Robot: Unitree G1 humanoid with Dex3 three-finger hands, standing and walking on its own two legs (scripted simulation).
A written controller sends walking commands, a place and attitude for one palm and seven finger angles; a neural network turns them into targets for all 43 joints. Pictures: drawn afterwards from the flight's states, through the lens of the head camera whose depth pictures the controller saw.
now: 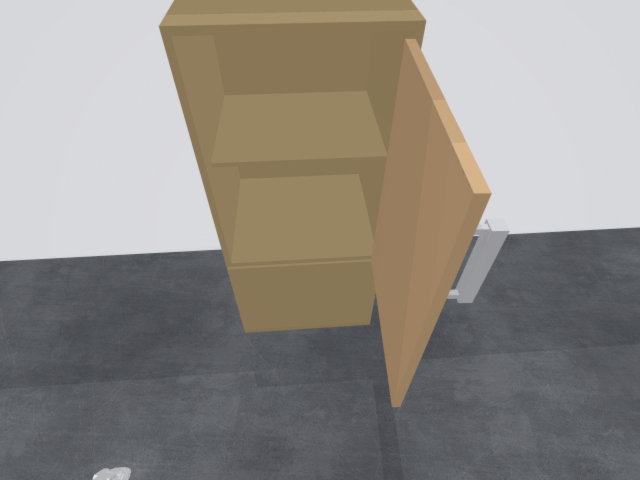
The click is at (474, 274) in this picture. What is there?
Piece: cupboard door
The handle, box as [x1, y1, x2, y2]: [447, 218, 509, 302]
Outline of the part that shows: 503,218 486,219 483,224 478,224 474,234 478,234 479,236 456,288 454,290 450,290 447,298 456,298 458,302 472,301 509,230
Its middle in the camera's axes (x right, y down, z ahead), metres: +0.20 +0.04 +0.54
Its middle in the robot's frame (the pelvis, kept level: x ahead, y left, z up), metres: +0.40 -0.17 +0.06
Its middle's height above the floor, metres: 0.83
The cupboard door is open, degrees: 87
